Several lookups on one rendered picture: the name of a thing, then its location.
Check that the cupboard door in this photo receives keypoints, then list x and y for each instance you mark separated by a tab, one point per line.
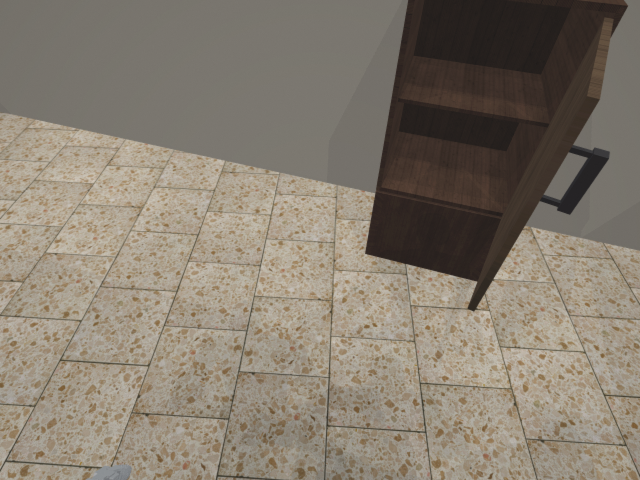
577	105

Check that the handle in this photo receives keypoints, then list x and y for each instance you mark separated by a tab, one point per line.
587	174

